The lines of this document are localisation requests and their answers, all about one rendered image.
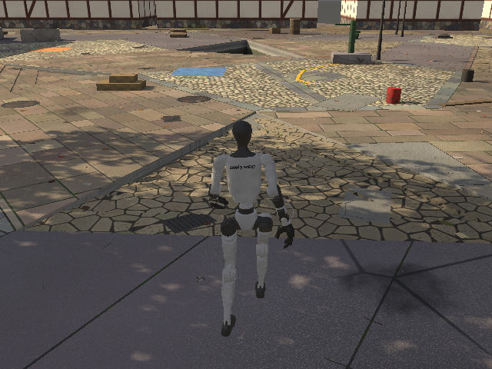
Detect robot right upper arm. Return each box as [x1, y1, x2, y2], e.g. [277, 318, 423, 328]
[259, 153, 279, 197]

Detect right robot forearm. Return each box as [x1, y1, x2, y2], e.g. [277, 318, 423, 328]
[272, 184, 291, 226]

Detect left robot forearm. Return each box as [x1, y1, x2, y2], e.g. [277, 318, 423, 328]
[208, 184, 219, 204]

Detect left robot hand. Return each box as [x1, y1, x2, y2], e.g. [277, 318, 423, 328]
[210, 196, 228, 209]

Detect right robot hand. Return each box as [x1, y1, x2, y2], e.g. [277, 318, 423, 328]
[277, 224, 294, 249]

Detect robot shin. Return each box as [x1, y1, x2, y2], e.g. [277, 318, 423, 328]
[221, 268, 235, 325]
[257, 244, 268, 288]

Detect left robot shin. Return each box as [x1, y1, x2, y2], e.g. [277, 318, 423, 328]
[221, 268, 235, 325]

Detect robot left upper arm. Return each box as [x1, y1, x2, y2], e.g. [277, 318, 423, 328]
[210, 155, 228, 195]

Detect right robot shin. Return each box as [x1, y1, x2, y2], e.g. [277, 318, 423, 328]
[257, 244, 268, 288]

